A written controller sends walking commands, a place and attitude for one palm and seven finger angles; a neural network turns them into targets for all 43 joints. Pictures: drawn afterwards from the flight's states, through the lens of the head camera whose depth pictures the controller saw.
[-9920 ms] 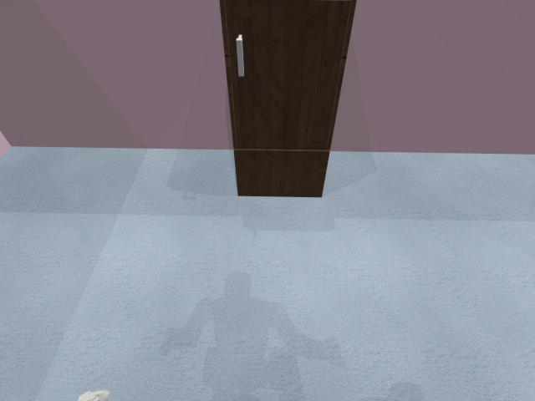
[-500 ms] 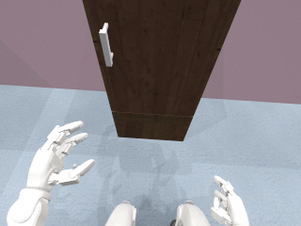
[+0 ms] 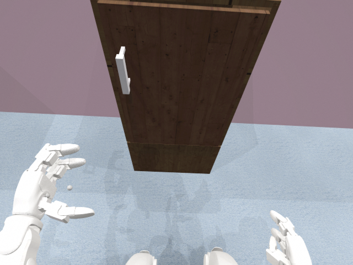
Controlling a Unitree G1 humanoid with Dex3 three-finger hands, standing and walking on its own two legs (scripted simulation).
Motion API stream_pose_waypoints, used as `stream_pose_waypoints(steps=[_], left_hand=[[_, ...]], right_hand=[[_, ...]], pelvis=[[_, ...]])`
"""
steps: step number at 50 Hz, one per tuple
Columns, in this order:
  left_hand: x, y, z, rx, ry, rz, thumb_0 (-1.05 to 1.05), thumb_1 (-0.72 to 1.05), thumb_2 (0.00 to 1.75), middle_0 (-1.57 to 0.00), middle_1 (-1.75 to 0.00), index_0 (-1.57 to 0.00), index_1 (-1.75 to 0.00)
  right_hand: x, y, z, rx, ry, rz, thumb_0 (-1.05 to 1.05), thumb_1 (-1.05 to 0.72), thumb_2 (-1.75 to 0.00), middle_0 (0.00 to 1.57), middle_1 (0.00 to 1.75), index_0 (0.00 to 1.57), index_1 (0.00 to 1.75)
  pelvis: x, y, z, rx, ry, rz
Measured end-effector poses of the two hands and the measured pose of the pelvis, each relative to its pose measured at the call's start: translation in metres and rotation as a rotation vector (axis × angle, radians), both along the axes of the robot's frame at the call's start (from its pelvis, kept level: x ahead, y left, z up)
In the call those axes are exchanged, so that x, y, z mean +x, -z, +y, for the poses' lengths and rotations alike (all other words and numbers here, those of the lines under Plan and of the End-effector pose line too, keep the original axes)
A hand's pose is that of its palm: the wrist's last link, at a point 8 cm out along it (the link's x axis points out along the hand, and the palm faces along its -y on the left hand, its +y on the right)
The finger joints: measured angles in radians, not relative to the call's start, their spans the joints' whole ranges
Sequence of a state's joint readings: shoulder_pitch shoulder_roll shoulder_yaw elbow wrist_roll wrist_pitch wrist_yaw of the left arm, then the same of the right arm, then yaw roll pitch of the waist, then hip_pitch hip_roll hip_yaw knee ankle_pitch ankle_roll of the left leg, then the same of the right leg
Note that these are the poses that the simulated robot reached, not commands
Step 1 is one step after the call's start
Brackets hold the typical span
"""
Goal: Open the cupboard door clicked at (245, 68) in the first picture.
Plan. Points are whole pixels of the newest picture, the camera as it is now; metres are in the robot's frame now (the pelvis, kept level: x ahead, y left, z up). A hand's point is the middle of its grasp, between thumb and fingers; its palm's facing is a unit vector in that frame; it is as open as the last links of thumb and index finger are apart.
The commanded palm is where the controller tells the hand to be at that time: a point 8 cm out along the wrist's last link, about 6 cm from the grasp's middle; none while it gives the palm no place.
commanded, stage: raise the hand with hooked fingers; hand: left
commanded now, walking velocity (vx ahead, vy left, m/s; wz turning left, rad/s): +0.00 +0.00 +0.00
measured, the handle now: (124, 71) +0.60 +0.19 +0.06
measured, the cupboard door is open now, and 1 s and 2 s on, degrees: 0 0 0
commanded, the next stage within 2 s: move the hooked fingers beside the handle in 0.92 s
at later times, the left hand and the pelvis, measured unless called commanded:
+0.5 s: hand (58, 155) +0.31 +0.26 +0.08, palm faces +0.04 -1.00 -0.04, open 14.0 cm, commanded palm +0.27 +0.31 +0.08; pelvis +0.01 -0.01 +0.02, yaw +0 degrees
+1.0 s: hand (61, 159) +0.30 +0.26 +0.08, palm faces +0.04 -1.00 -0.02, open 14.0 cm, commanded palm +0.27 +0.30 +0.08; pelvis +0.01 -0.01 +0.02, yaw -1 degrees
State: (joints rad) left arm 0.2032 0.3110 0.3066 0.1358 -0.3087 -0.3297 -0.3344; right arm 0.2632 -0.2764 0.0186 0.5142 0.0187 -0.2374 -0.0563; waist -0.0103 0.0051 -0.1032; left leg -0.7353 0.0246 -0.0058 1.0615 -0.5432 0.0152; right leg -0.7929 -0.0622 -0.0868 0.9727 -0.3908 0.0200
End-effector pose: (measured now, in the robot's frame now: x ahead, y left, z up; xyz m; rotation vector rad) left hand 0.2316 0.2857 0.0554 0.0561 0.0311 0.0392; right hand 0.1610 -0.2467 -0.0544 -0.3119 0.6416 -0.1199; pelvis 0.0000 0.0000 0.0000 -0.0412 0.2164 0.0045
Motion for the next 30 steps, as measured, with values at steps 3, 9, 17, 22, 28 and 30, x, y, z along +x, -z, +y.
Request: stream_pose_waypoints(steps=[3,9,17,22,28,30], left_hand=[[0.006,-0.004,0.006,0.001,-0.008,0.001,0.0,-0.34,0.36,-0.29,-1.11,-0.29,-1.1],[0.018,-0.012,0.015,0.0,-0.012,0.01,0.0,-0.44,0.32,-0.29,-1.17,-0.3,-1.17],[0.036,-0.022,0.026,-0.009,-0.012,0.001,-0.01,-0.49,0.3,-0.29,-1.2,-0.3,-1.2],[0.047,-0.027,0.03,-0.011,-0.009,0.002,-0.01,-0.49,0.3,-0.3,-1.2,-0.3,-1.2],[0.054,-0.03,0.027,-0.02,0.005,-0.002,-0.01,-0.5,0.3,-0.29,-1.2,-0.3,-1.2],[0.054,-0.028,0.024,-0.023,0.008,0.004,-0.01,-0.5,0.3,-0.29,-1.2,-0.3,-1.2]], right_hand=[[0.009,-0.001,0.007,0.021,-0.019,-0.006,0.01,-0.9,-0.89,0.21,0.3,0.2,0.29],[0.014,0.003,0.015,0.05,-0.037,0.016,0.01,-0.9,-0.89,0.21,0.3,0.2,0.3],[0.001,0.008,0.005,0.046,-0.014,0.079,0.01,-0.9,-0.89,0.21,0.3,0.21,0.3],[-0.012,0.008,-0.007,0.027,0.019,0.114,0.01,-0.9,-0.89,0.21,0.3,0.2,0.3],[-0.024,0.004,-0.019,0.013,0.052,0.135,0.01,-0.9,-0.89,0.21,0.3,0.2,0.3],[-0.027,0.004,-0.022,0.011,0.058,0.138,0.01,-0.9,-0.89,0.21,0.3,0.2,0.3]], pelvis=[[0.003,-0.002,-0.001,-0.001,-0.002,-0.003],[0.008,-0.006,-0.004,0.0,-0.003,-0.005],[0.01,-0.011,-0.008,0.004,0.0,-0.01],[0.01,-0.014,-0.01,0.007,0.006,-0.014],[0.01,-0.017,-0.012,0.014,0.014,-0.016],[0.01,-0.018,-0.012,0.016,0.016,-0.016]])
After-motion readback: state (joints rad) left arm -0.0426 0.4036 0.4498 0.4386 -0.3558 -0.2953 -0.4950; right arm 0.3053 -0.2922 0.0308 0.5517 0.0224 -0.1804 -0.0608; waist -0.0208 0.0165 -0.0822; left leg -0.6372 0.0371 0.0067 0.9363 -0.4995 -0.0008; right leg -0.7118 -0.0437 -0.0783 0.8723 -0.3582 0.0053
